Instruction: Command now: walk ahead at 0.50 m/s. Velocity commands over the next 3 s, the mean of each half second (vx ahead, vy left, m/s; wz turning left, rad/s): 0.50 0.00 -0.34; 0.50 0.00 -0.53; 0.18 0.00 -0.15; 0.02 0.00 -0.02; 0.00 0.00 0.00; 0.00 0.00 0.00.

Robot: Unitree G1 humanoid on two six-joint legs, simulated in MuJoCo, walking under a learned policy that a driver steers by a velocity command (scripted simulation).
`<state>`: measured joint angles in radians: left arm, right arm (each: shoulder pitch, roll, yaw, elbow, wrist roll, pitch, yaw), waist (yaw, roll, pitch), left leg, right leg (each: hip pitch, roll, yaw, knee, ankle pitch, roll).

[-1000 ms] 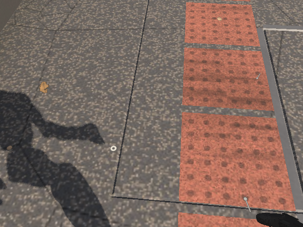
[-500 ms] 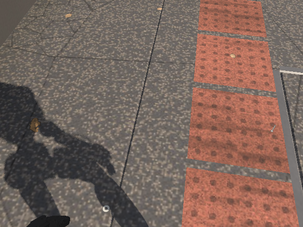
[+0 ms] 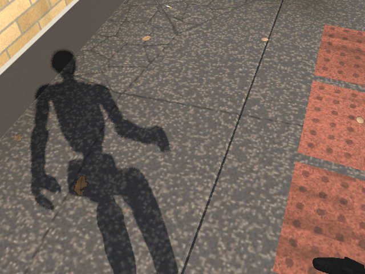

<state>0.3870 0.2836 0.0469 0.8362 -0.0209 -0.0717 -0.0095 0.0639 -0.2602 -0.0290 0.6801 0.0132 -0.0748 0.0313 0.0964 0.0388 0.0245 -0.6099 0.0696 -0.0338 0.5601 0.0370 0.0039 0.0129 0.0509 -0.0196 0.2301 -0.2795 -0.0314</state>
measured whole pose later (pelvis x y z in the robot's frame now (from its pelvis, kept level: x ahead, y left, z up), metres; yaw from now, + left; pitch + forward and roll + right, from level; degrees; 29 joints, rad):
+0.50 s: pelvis +0.27 +0.02 +0.00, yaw -13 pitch +1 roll +3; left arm 0.15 0.28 0.06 0.72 -0.02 -0.03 -0.03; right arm 0.31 -0.28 -0.07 0.85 0.00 -0.08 0.00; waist -0.07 -0.04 0.03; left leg 0.05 -0.03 0.23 0.22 -0.29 0.02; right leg -0.67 -0.11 0.02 0.72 0.02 -0.01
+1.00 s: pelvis +0.53 -0.09 +0.00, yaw -29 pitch +2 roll +0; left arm 0.34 0.28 0.07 0.71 -0.02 -0.05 0.01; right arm 0.04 -0.29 -0.04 0.72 -0.01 -0.10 0.02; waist 0.07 0.04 0.04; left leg -0.62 0.06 -0.09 0.59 0.07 -0.06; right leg -0.11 0.11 0.13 0.36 -0.27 -0.08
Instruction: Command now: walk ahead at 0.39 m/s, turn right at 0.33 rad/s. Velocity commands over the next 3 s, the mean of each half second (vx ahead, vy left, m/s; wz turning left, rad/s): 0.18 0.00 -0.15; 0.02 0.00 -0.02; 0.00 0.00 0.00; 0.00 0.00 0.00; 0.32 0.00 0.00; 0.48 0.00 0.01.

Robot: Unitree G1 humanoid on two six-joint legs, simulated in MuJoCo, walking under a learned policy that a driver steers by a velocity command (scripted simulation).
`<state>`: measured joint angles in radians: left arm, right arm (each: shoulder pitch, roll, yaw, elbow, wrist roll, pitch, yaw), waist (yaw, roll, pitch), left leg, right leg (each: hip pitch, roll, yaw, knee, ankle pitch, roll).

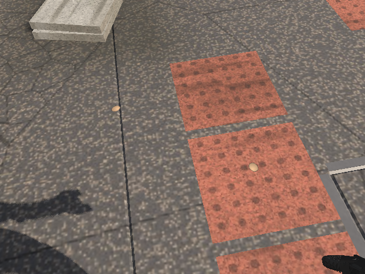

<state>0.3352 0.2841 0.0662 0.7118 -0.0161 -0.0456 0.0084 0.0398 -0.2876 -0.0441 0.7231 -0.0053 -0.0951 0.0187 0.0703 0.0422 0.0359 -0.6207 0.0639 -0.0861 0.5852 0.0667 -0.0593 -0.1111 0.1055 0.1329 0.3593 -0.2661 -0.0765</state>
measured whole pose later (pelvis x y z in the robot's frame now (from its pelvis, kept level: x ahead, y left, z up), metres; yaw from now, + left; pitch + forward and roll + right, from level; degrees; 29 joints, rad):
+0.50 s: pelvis +0.16 +0.04 -0.01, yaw -3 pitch -1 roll +1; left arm 0.23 0.25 0.04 0.76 0.02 0.04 0.03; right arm 0.14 -0.23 -0.01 0.86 -0.02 -0.03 0.02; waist -0.01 0.00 0.03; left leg -0.29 -0.03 0.03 0.49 -0.19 0.02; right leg -0.27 -0.04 0.07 0.54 -0.26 0.04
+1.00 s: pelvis +0.20 +0.02 -0.01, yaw -3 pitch -2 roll +0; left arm 0.21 0.23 0.04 0.91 0.01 0.00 0.04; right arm 0.12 -0.25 -0.02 1.02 0.00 0.01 -0.02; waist -0.01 0.00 0.04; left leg -0.21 0.00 0.00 0.51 -0.27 0.00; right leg -0.17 -0.01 0.04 0.51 -0.31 0.02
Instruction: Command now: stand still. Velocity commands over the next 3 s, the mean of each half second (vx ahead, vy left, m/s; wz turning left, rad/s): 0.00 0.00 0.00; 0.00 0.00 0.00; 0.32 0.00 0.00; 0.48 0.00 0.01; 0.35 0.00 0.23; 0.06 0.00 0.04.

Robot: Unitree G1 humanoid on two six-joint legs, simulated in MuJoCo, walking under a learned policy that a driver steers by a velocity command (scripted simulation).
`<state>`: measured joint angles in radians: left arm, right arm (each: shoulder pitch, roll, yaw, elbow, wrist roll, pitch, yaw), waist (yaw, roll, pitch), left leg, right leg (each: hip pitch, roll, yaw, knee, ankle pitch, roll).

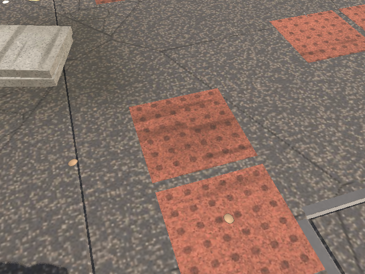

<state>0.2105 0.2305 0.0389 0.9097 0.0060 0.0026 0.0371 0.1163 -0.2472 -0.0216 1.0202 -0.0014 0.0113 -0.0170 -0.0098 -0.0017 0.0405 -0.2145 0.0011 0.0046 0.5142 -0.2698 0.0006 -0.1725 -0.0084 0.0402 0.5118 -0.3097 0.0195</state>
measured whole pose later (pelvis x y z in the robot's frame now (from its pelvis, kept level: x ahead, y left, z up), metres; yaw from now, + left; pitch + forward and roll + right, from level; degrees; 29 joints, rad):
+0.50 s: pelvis -0.01 +0.00 +0.00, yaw +0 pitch -2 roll +0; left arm 0.24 0.21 0.02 1.08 0.00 0.00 0.05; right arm 0.18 -0.22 -0.02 1.10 0.00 0.01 -0.03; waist -0.01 0.00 0.04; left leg -0.22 0.00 0.00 0.49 -0.24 0.00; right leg -0.17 -0.01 0.03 0.48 -0.28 0.03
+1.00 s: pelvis -0.01 +0.00 +0.00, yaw +0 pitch -1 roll +0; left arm 0.29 0.18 0.01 1.12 0.00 -0.01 0.05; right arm 0.24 -0.19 -0.01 1.10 0.00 0.01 -0.04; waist 0.00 0.00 0.03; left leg -0.24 0.00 0.00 0.50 -0.25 0.01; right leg -0.19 -0.02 0.03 0.49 -0.28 0.03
